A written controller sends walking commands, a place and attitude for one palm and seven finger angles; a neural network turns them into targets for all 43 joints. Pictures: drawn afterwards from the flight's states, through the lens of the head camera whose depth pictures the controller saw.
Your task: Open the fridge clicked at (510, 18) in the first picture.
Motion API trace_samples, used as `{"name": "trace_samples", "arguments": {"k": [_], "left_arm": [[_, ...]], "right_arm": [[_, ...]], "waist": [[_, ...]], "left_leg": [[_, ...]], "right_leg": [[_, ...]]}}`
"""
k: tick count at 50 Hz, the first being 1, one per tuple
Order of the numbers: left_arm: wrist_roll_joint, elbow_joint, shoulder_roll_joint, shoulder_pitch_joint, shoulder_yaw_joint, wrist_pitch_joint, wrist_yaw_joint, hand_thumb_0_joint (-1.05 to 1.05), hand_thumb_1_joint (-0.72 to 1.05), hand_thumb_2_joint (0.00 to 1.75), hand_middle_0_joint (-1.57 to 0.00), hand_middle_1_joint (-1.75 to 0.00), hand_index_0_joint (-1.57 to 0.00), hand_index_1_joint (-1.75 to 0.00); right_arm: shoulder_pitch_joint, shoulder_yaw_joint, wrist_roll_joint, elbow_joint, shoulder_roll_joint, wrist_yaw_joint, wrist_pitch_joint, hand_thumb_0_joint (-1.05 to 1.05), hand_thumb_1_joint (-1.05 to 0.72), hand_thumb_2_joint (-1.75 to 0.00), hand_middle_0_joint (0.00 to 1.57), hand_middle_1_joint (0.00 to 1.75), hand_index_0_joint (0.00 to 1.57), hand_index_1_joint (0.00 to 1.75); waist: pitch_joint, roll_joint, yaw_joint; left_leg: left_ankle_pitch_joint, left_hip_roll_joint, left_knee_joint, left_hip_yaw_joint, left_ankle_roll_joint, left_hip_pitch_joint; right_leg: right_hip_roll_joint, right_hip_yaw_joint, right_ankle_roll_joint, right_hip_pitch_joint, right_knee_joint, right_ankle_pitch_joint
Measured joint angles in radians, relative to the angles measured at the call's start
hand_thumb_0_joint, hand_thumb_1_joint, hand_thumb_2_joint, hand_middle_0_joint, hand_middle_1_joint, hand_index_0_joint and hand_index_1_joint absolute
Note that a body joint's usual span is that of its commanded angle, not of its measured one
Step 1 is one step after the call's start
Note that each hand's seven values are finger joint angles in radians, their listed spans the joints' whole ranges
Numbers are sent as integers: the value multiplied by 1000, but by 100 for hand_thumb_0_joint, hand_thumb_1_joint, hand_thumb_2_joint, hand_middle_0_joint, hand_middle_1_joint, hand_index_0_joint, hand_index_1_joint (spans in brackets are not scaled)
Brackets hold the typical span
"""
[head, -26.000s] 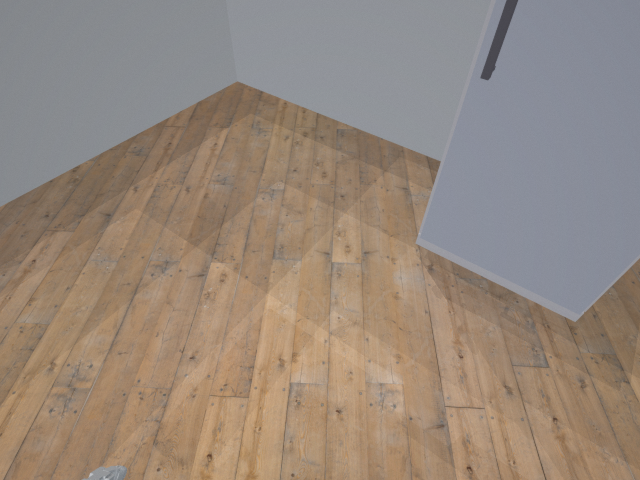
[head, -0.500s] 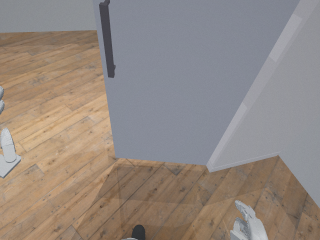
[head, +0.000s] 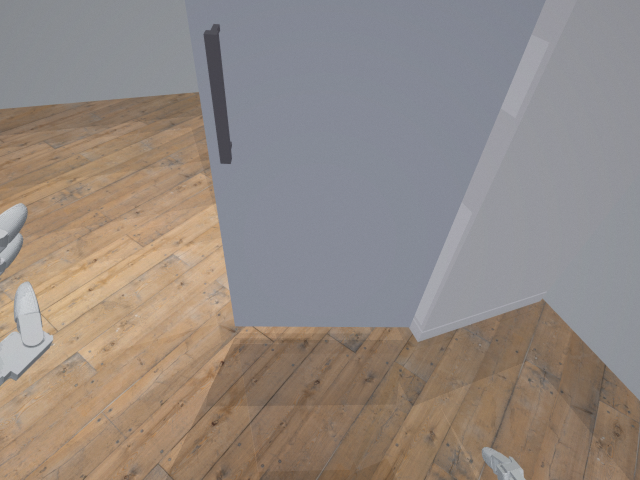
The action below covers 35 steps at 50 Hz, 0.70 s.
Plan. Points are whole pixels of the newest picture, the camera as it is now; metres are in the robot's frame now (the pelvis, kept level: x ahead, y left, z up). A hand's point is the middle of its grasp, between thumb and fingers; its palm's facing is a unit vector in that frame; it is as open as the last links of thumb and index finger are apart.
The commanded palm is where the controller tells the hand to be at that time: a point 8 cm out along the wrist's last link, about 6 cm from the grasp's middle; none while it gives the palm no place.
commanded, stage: stop stepping back and stand still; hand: left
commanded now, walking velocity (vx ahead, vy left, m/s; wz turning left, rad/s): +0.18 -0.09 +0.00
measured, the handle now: (221, 99) +0.71 +0.24 +0.15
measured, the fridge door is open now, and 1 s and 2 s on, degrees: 71 71 71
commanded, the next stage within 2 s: let the arm hang, fingers relaxed in 0.28 s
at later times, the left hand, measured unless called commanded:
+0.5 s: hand (97, 391) +0.21 +0.28 +0.01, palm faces +0.26 -0.84 -0.47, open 7.4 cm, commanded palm none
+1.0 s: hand out of the picture -0.02 +0.27 -0.16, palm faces +0.09 -0.96 -0.27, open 7.3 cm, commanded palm none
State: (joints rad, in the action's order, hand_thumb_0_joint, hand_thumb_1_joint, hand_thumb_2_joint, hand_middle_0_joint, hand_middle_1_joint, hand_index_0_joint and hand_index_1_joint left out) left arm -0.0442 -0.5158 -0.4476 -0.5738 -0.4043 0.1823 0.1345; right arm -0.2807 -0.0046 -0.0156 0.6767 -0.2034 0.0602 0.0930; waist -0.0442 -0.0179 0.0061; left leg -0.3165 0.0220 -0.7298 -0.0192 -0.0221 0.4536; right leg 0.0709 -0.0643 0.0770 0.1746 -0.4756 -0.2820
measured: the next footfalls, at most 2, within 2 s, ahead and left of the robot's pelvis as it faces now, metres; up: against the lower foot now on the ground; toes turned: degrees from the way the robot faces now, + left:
left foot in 0.06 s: +0.10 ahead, +0.12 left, +0.00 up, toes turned +3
left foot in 0.56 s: +0.06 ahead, +0.16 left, +0.00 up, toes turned +8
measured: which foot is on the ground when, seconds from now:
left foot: up 0.00-0.04, down 0.06-0.32, up 0.34-0.54, down 0.56-1.00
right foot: down 0.00-1.00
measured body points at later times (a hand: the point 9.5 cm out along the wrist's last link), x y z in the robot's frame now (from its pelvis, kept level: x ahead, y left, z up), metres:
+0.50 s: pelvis +0.02 +0.01 -0.01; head +0.01 -0.02 +0.44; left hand +0.19 +0.32 +0.04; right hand +0.18 -0.24 -0.13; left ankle +0.02 +0.14 -0.72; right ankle -0.01 -0.07 -0.73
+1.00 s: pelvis +0.01 +0.05 +0.01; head +0.03 +0.05 +0.46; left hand -0.02 +0.32 -0.14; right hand +0.09 -0.20 -0.14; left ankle +0.02 +0.16 -0.73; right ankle -0.01 -0.07 -0.73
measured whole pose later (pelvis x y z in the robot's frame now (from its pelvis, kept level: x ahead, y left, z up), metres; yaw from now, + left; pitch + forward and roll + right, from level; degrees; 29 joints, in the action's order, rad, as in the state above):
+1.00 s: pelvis +0.01 +0.05 +0.01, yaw +6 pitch -1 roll -1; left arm 0.01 1.15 -0.28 -0.25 -0.01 -0.01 0.00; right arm -0.18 0.00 -0.01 1.09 -0.23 0.02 -0.01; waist 0.05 0.01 0.02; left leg -0.19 -0.02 -0.42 -0.04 0.01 0.21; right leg -0.02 -0.10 0.00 0.10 -0.36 -0.24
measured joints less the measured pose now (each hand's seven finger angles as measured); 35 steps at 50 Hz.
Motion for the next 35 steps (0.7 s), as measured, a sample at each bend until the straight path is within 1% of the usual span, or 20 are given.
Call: {"name": "trace_samples", "arguments": {"k": [1, 3, 4, 5, 7, 9, 12, 14, 16, 19, 20, 21, 24, 26, 28, 29, 31, 32, 33, 35], "left_arm": [[2, 23, 9, 21, 0, -1, 5, 2, 89, 90, -21, -31, -22, -30], [6, 61, 34, 64, 1, -2, 16, 2, 89, 90, -21, -31, -22, -30], [6, 77, 47, 87, 1, -3, 20, 2, 89, 90, -21, -30, -22, -30], [6, 89, 59, 104, -1, -4, 24, 2, 89, 90, -21, -30, -21, -30], [3, 104, 71, 103, -15, -5, 25, 2, 89, 90, -21, -30, -21, -30], [5, 103, 69, 89, -18, -11, 22, 2, 89, 90, -21, -30, -21, -30], [9, 71, 52, 51, -11, -6, 16, 2, 89, 90, -20, -30, -21, -30], [13, 52, 40, 24, -10, 8, 13, 2, 89, 90, -20, -30, -21, -30], [14, 50, 32, 10, -7, 18, 8, 2, 89, 90, -21, -30, -21, -30], [6, 65, 40, -1, -1, 19, 10, 2, 89, 90, -21, -30, -21, -30], [27, 121, 41, 29, 20, 26, -2, 2, 89, 90, -21, -30, -21, -30], [48, 212, 43, 81, 58, 9, -27, 1, 89, 90, -20, -30, -21, -30], [75, 566, 82, 245, 192, -103, -91, 1, 90, 90, -20, -30, -20, -30], [82, 799, 121, 317, 265, -161, -112, 1, 90, 90, -20, -30, -20, -30], [82, 993, 159, 351, 325, -198, -124, 1, 90, 90, -19, -30, -20, -30], [80, 1076, 176, 357, 351, -209, -128, 1, 90, 90, -19, -30, -20, -30], [76, 1219, 206, 357, 390, -228, -134, 1, 91, 90, -19, -30, -20, -30], [71, 1278, 221, 352, 404, -234, -136, 1, 91, 90, -20, -30, -20, -30], [67, 1332, 237, 343, 415, -239, -139, 2, 91, 90, -20, -30, -20, -30], [56, 1412, 244, 330, 398, -234, -126, 1, 95, 90, -20, -30, -21, -30]], "right_arm": [[-7, -4, 5, 10, -5, 3, -5, 1, -90, -90, 21, 30, 21, 30], [-22, -7, 9, 14, -23, 12, -3, 1, -90, -90, 20, 30, 21, 30], [-22, -10, 11, 15, -30, 18, 1, 1, -90, -90, 20, 30, 21, 30], [-16, -12, 12, 19, -31, 23, 4, 1, -91, -90, 20, 30, 21, 30], [1, -7, 6, 25, -18, 27, 14, 1, -91, -90, 20, 30, 21, 30], [4, 0, -4, 13, 6, 24, 27, 2, -91, -90, 20, 30, 21, 30], [-5, 19, -8, -14, 35, 11, 44, 2, -91, -90, 20, 30, 21, 30], [-5, 29, -8, -30, 45, 4, 45, 1, -91, -90, 20, 30, 21, 30], [-1, 30, -7, -34, 46, -1, 38, 1, -91, -90, 20, 30, 21, 30], [9, 27, 3, -18, 33, -5, 22, 1, -90, -90, 21, 30, 21, 30], [16, 17, 4, 7, 20, -24, 34, 1, -90, -90, 21, 30, 21, 30], [26, 4, 4, 35, -1, -44, 36, 1, -90, -90, 21, 30, 21, 30], [64, -22, 1, 93, -68, -64, -24, 1, -90, -90, 21, 30, 21, 30], [88, -31, -5, 112, -97, -62, -65, 1, -91, -90, 21, 30, 21, 30], [105, -35, -11, 121, -114, -59, -89, 1, -91, -90, 20, 30, 21, 30], [112, -35, -13, 130, -117, -57, -95, 1, -91, -90, 20, 30, 21, 30], [122, -28, -16, 159, -112, -52, -103, 1, -91, -90, 20, 30, 21, 30], [122, -23, -15, 173, -109, -51, -105, 1, -91, -90, 20, 30, 21, 30], [119, -19, -13, 189, -106, -49, -107, 1, -91, -90, 20, 30, 21, 30], [110, -13, -10, 227, -94, -43, -113, 1, -91, -90, 20, 30, 21, 30]], "waist": [[-9, -1, -1], [-23, 8, -13], [-21, 9, -23], [-12, 1, -25], [-3, -15, -26], [3, -19, -35], [9, -11, -37], [15, 4, -35], [15, 22, -28], [4, 40, -6], [-3, 48, -3], [-9, 59, 1], [-8, 82, -2], [16, 75, -14], [52, 60, -29], [69, 46, -34], [99, 2, -35], [109, -14, -33], [115, -23, -31], [121, -33, -21]], "left_leg": [[-8, -13, -5, 3, 7, -20], [-27, -46, 73, 13, 23, -88], [31, -46, 97, 11, 31, -95], [62, -35, 86, 3, 41, -93], [70, -20, 91, -20, 54, -102], [89, -12, 142, -24, 55, -122], [133, -13, 224, -13, 47, -146], [142, -19, 239, -8, 39, -144], [106, -25, 217, -1, 30, -130], [66, -35, 133, 11, 22, -105], [73, -39, 80, 9, 21, -85], [72, -41, 30, 10, 20, -65], [-1, -44, -36, 12, 20, -49], [-43, -46, -25, 11, 23, -63], [15, -55, 36, 14, 26, -96], [29, -55, 59, 13, 14, -113], [20, -47, 83, 1, -3, -134], [20, -47, 95, -3, -4, -141], [23, -50, 107, -4, -4, -146], [39, -61, 138, 2, -2, -154]], "right_leg": [[-5, -3, -8, 4, -23, -21], [-14, -19, -20, 21, -84, -63], [-25, -30, -27, 33, -123, -86], [-37, -24, -33, 40, -154, -103], [-40, 17, -45, 66, -215, -162], [-31, 33, -49, 84, -248, -175], [-24, 14, -49, 45, -109, -145], [-20, 3, -29, 22, -23, -51], [-13, -6, -10, 18, 1, 6], [-2, -2, 4, 19, 0, -9], [-5, -8, 4, 27, -12, -19], [-13, -18, 2, 40, -36, -33], [-51, -46, -7, 71, -129, -92], [-75, -57, -14, 76, -173, -121], [-87, -63, -23, 72, -202, -140], [-91, -62, -29, 70, -213, -146], [-101, -52, -33, 63, -209, -141], [-100, -50, -27, 57, -193, -124], [-96, -49, -31, 47, -169, -117], [-81, -55, -41, 25, -109, -91]]}}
